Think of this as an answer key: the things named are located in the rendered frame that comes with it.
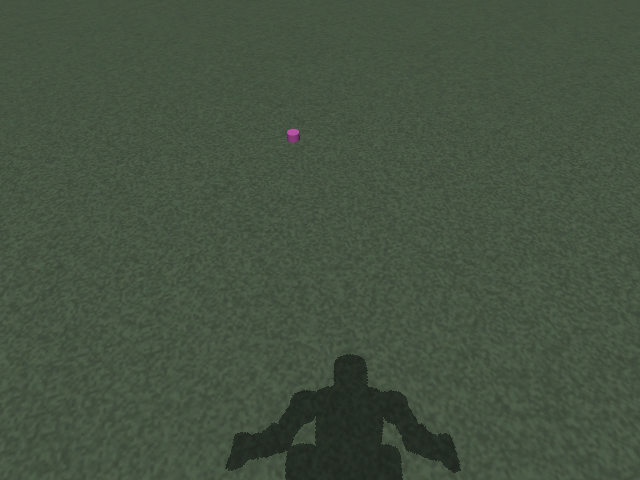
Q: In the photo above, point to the tin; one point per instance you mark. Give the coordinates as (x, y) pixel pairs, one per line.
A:
(293, 135)

